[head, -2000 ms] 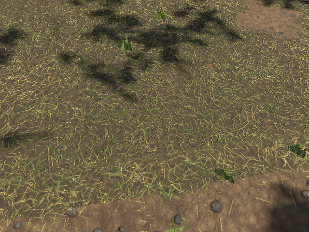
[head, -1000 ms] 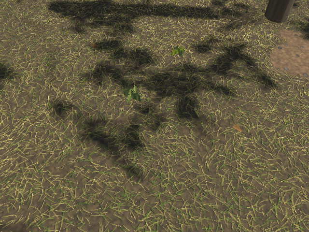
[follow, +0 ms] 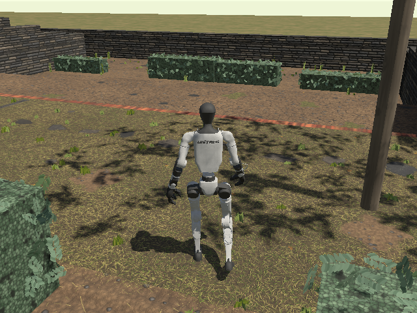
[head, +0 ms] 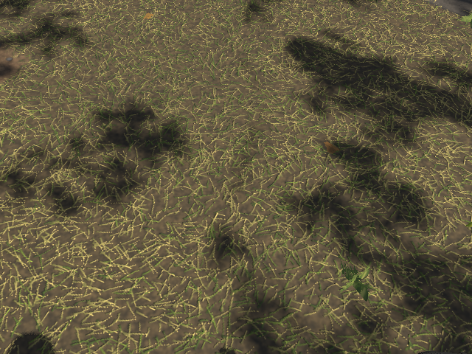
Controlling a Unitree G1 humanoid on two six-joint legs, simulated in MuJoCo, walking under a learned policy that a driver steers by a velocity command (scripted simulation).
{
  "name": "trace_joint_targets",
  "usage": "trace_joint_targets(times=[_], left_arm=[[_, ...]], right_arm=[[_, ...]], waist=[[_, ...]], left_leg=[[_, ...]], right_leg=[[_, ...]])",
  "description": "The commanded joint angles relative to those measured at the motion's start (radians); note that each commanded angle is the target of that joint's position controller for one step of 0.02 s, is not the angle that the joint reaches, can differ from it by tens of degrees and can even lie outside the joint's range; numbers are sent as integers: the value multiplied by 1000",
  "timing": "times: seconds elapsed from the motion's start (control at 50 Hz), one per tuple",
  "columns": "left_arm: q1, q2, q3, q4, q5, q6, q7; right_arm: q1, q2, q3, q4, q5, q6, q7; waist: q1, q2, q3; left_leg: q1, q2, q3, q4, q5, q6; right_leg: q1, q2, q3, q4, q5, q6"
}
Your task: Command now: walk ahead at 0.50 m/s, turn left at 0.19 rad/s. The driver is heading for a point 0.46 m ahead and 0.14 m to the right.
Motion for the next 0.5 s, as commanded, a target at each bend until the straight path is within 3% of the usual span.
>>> trace_joint_targets(times=[0.02, 0.06, 0.12, 0.18, 0.24, 0.34, 0.4, 0.42, 0.44, 0.46, 0.48, 0.5], left_arm=[[-102, 124, 22, -108, 1, -44, 4], [-47, 105, 26, -89, 12, -15, 5], [-62, 72, 22, -95, 22, 13, 10], [-158, 60, 16, -127, 31, 12, 9], [-235, 40, 4, -142, 20, 3, -7], [-334, 52, -3, -191, 7, 4, -34], [-314, 75, 5, -212, 12, 3, -51], [-262, 94, 16, -205, 14, 5, -52], [-145, 123, 36, -178, 17, 7, -50], [-3, 182, 65, -143, 21, 10, -40], [88, 301, 92, -143, 35, 12, -29], [95, 249, 70, -141, 24, 11, -32]], right_arm=[[179, -139, -42, 7, -2, -16, -5], [119, -100, -32, 0, -15, -25, -4], [128, -125, -38, 23, -12, -46, -11], [172, -133, -39, 53, -10, -46, -28], [196, -149, -40, 75, -10, -43, -37], [252, -162, -50, 132, -4, -38, -43], [228, -179, -57, 138, 1, -22, -52], [213, -192, -60, 133, 0, -16, -57], [193, -194, -59, 127, 0, -6, -62], [212, -171, -47, 116, -9, 0, -71], [325, -83, -14, 83, -34, -17, -64], [340, -62, 2, 107, -27, -44, -50]], waist=[[-101, 49, -161], [-36, 86, -125], [-15, 60, -85], [-42, 50, -46], [-73, 63, -18], [-110, 53, 28], [-81, 68, 6], [-53, 84, -39], [12, 78, -109], [67, 25, -194], [25, -201, -340], [25, -250, -466]], left_leg=[[502, 284, -386, -294, 207, 199], [331, 238, -294, -369, 225, 181], [267, 232, -231, -442, 257, 196], [293, 217, -176, -465, 249, 178], [308, 202, -104, -482, 192, 144], [459, 271, -46, -459, 185, 115], [544, 296, -6, -360, 408, 78], [554, 287, 16, -279, 593, 61], [530, 254, 60, -115, 747, 34], [405, 199, 92, 126, 705, -7], [13, 62, 96, 536, 236, -86], [-169, -64, -65, 748, -419, -111]], right_leg=[[-503, -50, 78, 152, 92, -26], [-373, -81, 91, 80, 177, -20], [-388, -81, 85, -18, 270, 6], [-452, -74, 87, -200, 435, 23], [-424, -39, 60, -384, 587, 14], [-459, -6, 66, -499, 556, -36], [-413, 31, 34, -522, 426, -84], [-325, 66, -1, -518, 386, -101], [-162, 114, -40, -538, 390, -124], [79, 108, 19, -547, 466, -155], [474, -156, 452, -541, 583, -319], [599, -289, 802, -721, 655, -418]])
